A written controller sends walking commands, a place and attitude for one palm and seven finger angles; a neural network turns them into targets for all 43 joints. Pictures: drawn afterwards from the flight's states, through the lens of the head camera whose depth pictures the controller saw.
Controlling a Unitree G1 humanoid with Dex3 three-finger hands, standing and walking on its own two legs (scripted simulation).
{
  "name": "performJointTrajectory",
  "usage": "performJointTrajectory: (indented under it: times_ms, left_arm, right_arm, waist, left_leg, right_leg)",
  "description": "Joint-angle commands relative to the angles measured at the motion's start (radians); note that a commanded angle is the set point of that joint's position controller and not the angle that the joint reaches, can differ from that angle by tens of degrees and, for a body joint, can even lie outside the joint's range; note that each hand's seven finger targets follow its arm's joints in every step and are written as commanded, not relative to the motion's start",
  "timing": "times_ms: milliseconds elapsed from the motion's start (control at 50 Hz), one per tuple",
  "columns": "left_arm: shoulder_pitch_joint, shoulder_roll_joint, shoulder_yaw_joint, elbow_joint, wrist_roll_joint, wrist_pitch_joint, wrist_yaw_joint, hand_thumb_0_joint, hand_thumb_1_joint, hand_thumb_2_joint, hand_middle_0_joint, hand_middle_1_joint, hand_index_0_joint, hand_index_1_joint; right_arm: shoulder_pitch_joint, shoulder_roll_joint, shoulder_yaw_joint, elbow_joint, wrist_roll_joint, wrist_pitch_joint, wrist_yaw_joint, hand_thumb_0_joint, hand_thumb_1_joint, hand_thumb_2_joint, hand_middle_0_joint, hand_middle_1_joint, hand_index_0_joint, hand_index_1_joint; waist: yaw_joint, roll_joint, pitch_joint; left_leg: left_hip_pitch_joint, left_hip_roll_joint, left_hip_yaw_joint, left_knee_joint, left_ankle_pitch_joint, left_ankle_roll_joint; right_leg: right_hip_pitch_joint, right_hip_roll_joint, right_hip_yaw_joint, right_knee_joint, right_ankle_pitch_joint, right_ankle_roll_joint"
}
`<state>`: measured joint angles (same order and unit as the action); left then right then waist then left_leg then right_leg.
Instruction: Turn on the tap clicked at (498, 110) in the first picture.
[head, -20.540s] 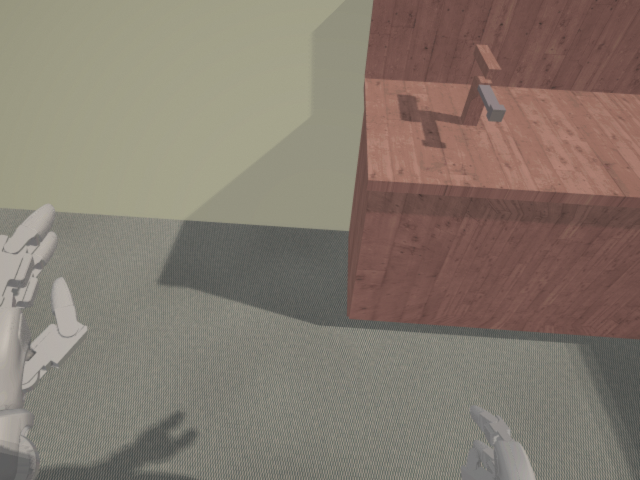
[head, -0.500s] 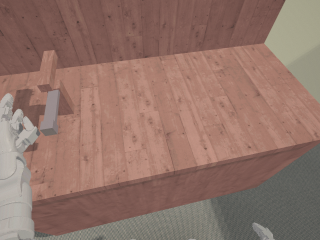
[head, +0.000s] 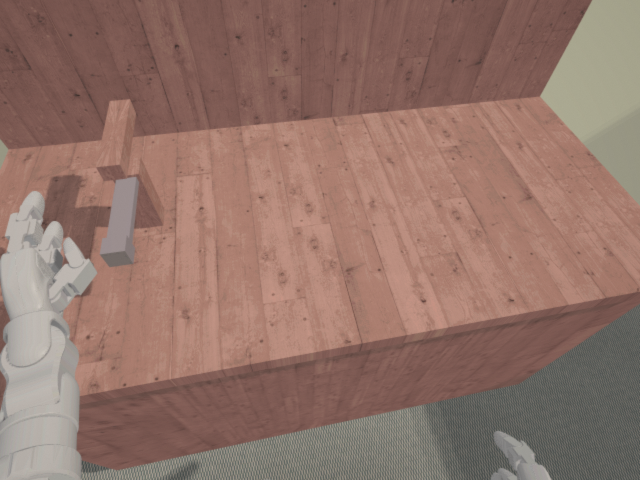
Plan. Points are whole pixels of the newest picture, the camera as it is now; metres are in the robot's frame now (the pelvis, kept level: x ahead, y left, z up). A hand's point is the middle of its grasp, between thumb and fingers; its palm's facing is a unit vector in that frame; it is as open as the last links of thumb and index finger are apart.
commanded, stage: push the lever round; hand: left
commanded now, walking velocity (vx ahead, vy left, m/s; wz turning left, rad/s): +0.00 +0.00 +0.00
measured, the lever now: (118, 251) +0.36 +0.27 +0.07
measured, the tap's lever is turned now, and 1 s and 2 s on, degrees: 0 11 39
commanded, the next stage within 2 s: none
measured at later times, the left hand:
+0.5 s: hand (110, 262) +0.35 +0.29 +0.06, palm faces +0.47 -0.88 -0.08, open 7.8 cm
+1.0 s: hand (131, 259) +0.35 +0.26 +0.06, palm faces +0.52 -0.85 -0.06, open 7.8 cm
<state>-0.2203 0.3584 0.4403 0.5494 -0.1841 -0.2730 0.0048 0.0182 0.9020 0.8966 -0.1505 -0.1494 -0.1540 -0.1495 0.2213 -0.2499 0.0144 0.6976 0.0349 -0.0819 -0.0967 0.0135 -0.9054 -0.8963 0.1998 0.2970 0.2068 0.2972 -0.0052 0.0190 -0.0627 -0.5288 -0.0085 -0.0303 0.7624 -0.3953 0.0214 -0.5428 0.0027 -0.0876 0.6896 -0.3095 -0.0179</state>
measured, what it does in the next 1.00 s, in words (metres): stands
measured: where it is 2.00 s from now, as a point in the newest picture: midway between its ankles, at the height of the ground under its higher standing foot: outside the picture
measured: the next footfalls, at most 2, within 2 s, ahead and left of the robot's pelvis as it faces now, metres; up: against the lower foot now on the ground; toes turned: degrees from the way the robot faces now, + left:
none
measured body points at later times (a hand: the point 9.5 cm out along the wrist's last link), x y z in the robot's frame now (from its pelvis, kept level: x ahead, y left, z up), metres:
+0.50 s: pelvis +0.00 +0.00 +0.00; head +0.06 +0.00 +0.45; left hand +0.32 +0.33 +0.07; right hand +0.12 -0.26 -0.11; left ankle -0.01 +0.10 -0.71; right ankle +0.02 -0.11 -0.71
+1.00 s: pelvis +0.00 -0.01 +0.00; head +0.05 +0.00 +0.45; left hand +0.32 +0.30 +0.07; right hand +0.13 -0.26 -0.11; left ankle -0.01 +0.10 -0.71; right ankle +0.02 -0.11 -0.71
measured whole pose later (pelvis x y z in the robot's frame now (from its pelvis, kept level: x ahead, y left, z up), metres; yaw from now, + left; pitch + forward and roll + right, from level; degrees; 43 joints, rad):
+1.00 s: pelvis +0.00 -0.01 +0.00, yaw +0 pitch +10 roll -2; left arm -0.22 0.25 0.35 0.50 -0.14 -0.27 0.19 0.02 0.91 0.90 -0.15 -0.15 -0.15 -0.15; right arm 0.23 -0.25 0.00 0.69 0.02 -0.06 -0.06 0.01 -0.91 -0.90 0.20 0.30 0.21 0.30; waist -0.02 0.02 -0.08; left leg -0.53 0.00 -0.03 0.77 -0.40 0.01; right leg -0.55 0.01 -0.09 0.70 -0.32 -0.03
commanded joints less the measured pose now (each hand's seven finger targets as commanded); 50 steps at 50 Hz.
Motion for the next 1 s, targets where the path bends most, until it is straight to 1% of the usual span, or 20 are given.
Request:
performJointTrajectory:
  times_ms: [0, 40, 60, 140, 180, 240, 300, 340, 360, 440, 500, 540, 560, 640, 660, 720, 760, 840, 860, 980]
  left_arm:
    - [-0.231, 0.29, 0.077, -0.185, -0.002, -0.041, 0.003, 0.0, 0.9, 0.9, -0.15, -0.15, -0.15, -0.15]
    - [-0.241, 0.309, 0.098, -0.186, 0.007, -0.04, 0.012, 0.0, 0.9, 0.9, -0.15, -0.15, -0.15, -0.15]
    - [-0.257, 0.265, 0.055, -0.207, 0.008, -0.043, 0.012, 0.0, 0.9, 0.9, -0.15, -0.15, -0.15, -0.15]
    - [-0.187, 0.27, 0.081, -0.233, 0.006, -0.053, 0.021, 0.0, 0.9, 0.9, -0.15, -0.15, -0.15, -0.15]
    - [-0.214, 0.222, 0.033, -0.234, 0.001, -0.051, 0.02, 0.0, 0.9, 0.9, -0.15, -0.15, -0.15, -0.15]
    - [-0.261, 0.243, 0.042, -0.271, 0.011, -0.062, 0.033, 0.0, 0.9, 0.9, -0.15, -0.15, -0.15, -0.15]
    - [-0.281, 0.209, 0.003, -0.277, 0.014, -0.07, 0.045, 0.0, 0.9, 0.9, -0.15, -0.15, -0.15, -0.15]
    - [-0.274, 0.252, 0.041, -0.259, 0.024, -0.073, 0.059, 0.0, 0.9, 0.9, -0.15, -0.15, -0.15, -0.15]
    - [-0.293, 0.21, 0.003, -0.254, 0.024, -0.071, 0.06, 0.0, 0.9, 0.9, -0.15, -0.15, -0.15, -0.15]
    - [-0.235, 0.255, 0.054, -0.253, 0.025, -0.072, 0.067, 0.0, 0.9, 0.9, -0.15, -0.15, -0.15, -0.15]
    - [-0.216, 0.216, 0.025, -0.26, 0.015, -0.065, 0.062, 0.0, 0.9, 0.9, -0.15, -0.15, -0.15, -0.15]
    - [-0.2, 0.242, 0.059, -0.221, 0.016, -0.059, 0.067, 0.0, 0.9, 0.9, -0.15, -0.15, -0.15, -0.15]
    - [-0.242, 0.2, 0.012, -0.232, 0.015, -0.059, 0.063, 0.0, 0.9, 0.9, -0.15, -0.15, -0.15, -0.15]
    - [-0.248, 0.226, 0.032, -0.24, 0.021, -0.068, 0.071, 0.0, 0.9, 0.9, -0.15, -0.15, -0.15, -0.15]
    - [-0.285, 0.192, -0.005, -0.262, 0.023, -0.073, 0.072, 0.0, 0.9, 0.9, -0.15, -0.15, -0.15, -0.15]
    - [-0.27, 0.176, -0.019, -0.253, 0.018, -0.072, 0.077, 0.0, 0.9, 0.9, -0.15, -0.15, -0.15, -0.15]
    - [-0.288, 0.165, -0.02, -0.24, 0.023, -0.069, 0.098, 0.0, 0.9, 0.9, -0.15, -0.15, -0.15, -0.15]
    - [-0.283, 0.165, -0.015, -0.253, 0.041, -0.068, 0.142, 0.0, 0.9, 0.9, -0.15, -0.15, -0.15, -0.15]
    - [-0.316, 0.134, -0.052, -0.269, 0.048, -0.07, 0.154, 0.0, 0.9, 0.9, -0.15, -0.15, -0.15, -0.15]
    - [-0.254, 0.074, -0.08, -0.313, 0.07, -0.07, 0.225, 0.0, 0.9, 0.9, -0.15, -0.15, -0.15, -0.15]
  right_arm:
    - [0.01, -0.162, -0.058, -0.121, 0.001, -0.035, -0.013, 0.0, -0.9, -0.9, 0.2, 0.3, 0.2, 0.3]
    - [0.013, -0.157, -0.055, -0.119, 0.002, -0.03, -0.01, 0.0, -0.9, -0.9, 0.2, 0.3, 0.2, 0.3]
    - [0.018, -0.155, -0.055, -0.128, -0.001, -0.029, -0.005, 0.0, -0.9, -0.9, 0.2, 0.3, 0.2, 0.3]
    - [0.02, -0.155, -0.063, -0.131, -0.001, -0.027, 0.004, 0.0, -0.9, -0.9, 0.2, 0.3, 0.2, 0.3]
    - [0.02, -0.157, -0.064, -0.133, -0.001, -0.027, 0.006, 0.0, -0.9, -0.9, 0.2, 0.3, 0.2, 0.3]
    - [0.01, -0.156, -0.064, -0.122, 0.001, -0.027, 0.0, 0.0, -0.9, -0.9, 0.2, 0.3, 0.2, 0.3]
    - [0.012, -0.157, -0.065, -0.119, -0.004, -0.032, 0.0, 0.0, -0.9, -0.9, 0.2, 0.3, 0.2, 0.3]
    - [0.01, -0.157, -0.062, -0.106, -0.004, -0.028, -0.004, 0.0, -0.9, -0.9, 0.2, 0.3, 0.2, 0.3]
    - [0.012, -0.155, -0.061, -0.109, -0.006, -0.028, -0.002, 0.0, -0.9, -0.9, 0.2, 0.3, 0.2, 0.3]
    - [0.012, -0.155, -0.065, -0.111, -0.008, -0.025, 0.001, 0.0, -0.9, -0.9, 0.2, 0.3, 0.2, 0.3]
    - [0.013, -0.152, -0.066, -0.118, -0.007, -0.025, 0.008, 0.0, -0.9, -0.9, 0.2, 0.3, 0.2, 0.3]
    - [0.012, -0.155, -0.064, -0.112, -0.004, -0.02, 0.006, 0.0, -0.9, -0.9, 0.2, 0.3, 0.2, 0.3]
    - [0.011, -0.153, -0.062, -0.116, -0.003, -0.02, 0.007, 0.0, -0.9, -0.9, 0.2, 0.3, 0.2, 0.3]
    - [0.002, -0.153, -0.062, -0.115, -0.003, -0.02, 0.005, 0.0, -0.9, -0.9, 0.2, 0.3, 0.2, 0.3]
    - [0.005, -0.15, -0.061, -0.118, -0.004, -0.021, 0.007, 0.0, -0.9, -0.9, 0.2, 0.3, 0.2, 0.3]
    - [0.001, -0.15, -0.063, -0.117, -0.005, -0.025, 0.008, 0.0, -0.9, -0.9, 0.2, 0.3, 0.2, 0.3]
    - [0.004, -0.153, -0.063, -0.114, -0.007, -0.021, 0.008, 0.0, -0.9, -0.9, 0.2, 0.3, 0.2, 0.3]
    - [-0.005, -0.149, -0.064, -0.111, -0.009, -0.02, 0.011, 0.0, -0.9, -0.9, 0.2, 0.3, 0.2, 0.3]
    - [-0.004, -0.145, -0.061, -0.114, -0.011, -0.019, 0.013, 0.0, -0.9, -0.9, 0.2, 0.3, 0.2, 0.3]
    - [-0.009, -0.137, -0.071, -0.119, -0.021, -0.015, 0.026, 0.0, -0.9, -0.9, 0.2, 0.3, 0.2, 0.3]
  waist:
    - [0.005, 0.053, -0.282]
    - [0.014, 0.084, -0.274]
    - [0.0, 0.074, -0.283]
    - [0.016, 0.083, -0.292]
    - [-0.005, 0.05, -0.272]
    - [-0.007, 0.094, -0.264]
    - [-0.019, 0.061, -0.276]
    - [-0.009, 0.08, -0.266]
    - [-0.02, 0.058, -0.271]
    - [0.006, 0.072, -0.302]
    - [0.002, 0.064, -0.305]
    - [0.004, 0.038, -0.263]
    - [-0.015, 0.032, -0.262]
    - [-0.007, 0.063, -0.259]
    - [-0.021, 0.069, -0.268]
    - [-0.019, 0.058, -0.271]
    - [-0.023, 0.02, -0.272]
    - [-0.012, 0.051, -0.284]
    - [-0.023, 0.058, -0.288]
    - [-0.008, 0.045, -0.325]
  left_leg:
    - [0.082, 0.006, -0.025, -0.122, 0.311, -0.015]
    - [0.081, 0.009, -0.028, -0.121, 0.332, -0.021]
    - [0.098, 0.01, -0.029, -0.119, 0.362, -0.024]
    - [0.099, 0.014, -0.026, -0.109, 0.4, -0.025]
    - [0.09, 0.014, -0.023, -0.11, 0.373, -0.023]
    - [0.1, 0.014, -0.027, -0.115, 0.342, -0.024]
    - [0.103, 0.01, -0.029, -0.115, 0.317, -0.024]
    - [0.087, 0.011, -0.032, -0.117, 0.31, -0.024]
    - [0.087, 0.008, -0.029, -0.117, 0.295, -0.021]
    - [0.088, 0.007, -0.024, -0.114, 0.346, -0.02]
    - [0.085, 0.007, -0.014, -0.111, 0.362, -0.017]
    - [0.057, 0.008, -0.019, -0.113, 0.331, -0.011]
    - [0.058, 0.007, -0.012, -0.113, 0.305, -0.007]
    - [0.056, 0.005, -0.013, -0.112, 0.277, -0.005]
    - [0.073, 0.004, -0.011, -0.11, 0.287, -0.005]
    - [0.071, 0.006, -0.014, -0.109, 0.286, -0.01]
    - [0.059, 0.004, -0.015, -0.107, 0.269, -0.005]
    - [0.064, 0.003, -0.019, -0.103, 0.274, -0.009]
    - [0.07, 0.002, -0.017, -0.103, 0.274, -0.01]
    - [0.097, 0.008, -0.018, -0.096, 0.36, -0.027]
  right_leg:
    - [0.192, 0.007, 0.046, -0.06, 0.221, -0.009]
    - [0.193, 0.007, 0.045, -0.055, 0.227, -0.012]
    - [0.187, 0.01, 0.04, -0.051, 0.246, -0.011]
    - [0.204, 0.011, 0.045, -0.048, 0.276, -0.012]
    - [0.182, 0.012, 0.041, -0.052, 0.264, -0.008]
    - [0.172, 0.011, 0.045, -0.055, 0.229, -0.012]
    - [0.165, 0.012, 0.044, -0.057, 0.213, -0.01]
    - [0.172, 0.01, 0.046, -0.055, 0.207, -0.013]
    - [0.168, 0.01, 0.044, -0.055, 0.202, -0.009]
    - [0.219, 0.008, 0.051, -0.051, 0.258, -0.012]
    - [0.229, 0.007, 0.053, -0.052, 0.295, -0.01]
    - [0.22, 0.008, 0.053, -0.057, 0.272, -0.01]
    - [0.205, 0.007, 0.053, -0.059, 0.258, -0.005]
    - [0.2, 0.006, 0.058, -0.061, 0.227, -0.008]
    - [0.191, 0.006, 0.059, -0.062, 0.237, -0.007]
    - [0.188, 0.006, 0.056, -0.061, 0.236, -0.008]
    - [0.186, 0.006, 0.055, -0.061, 0.224, -0.005]
    - [0.19, 0.005, 0.057, -0.057, 0.221, -0.008]
    - [0.184, 0.004, 0.056, -0.056, 0.223, -0.007]
    - [0.205, 0.006, 0.047, -0.042, 0.28, -0.01]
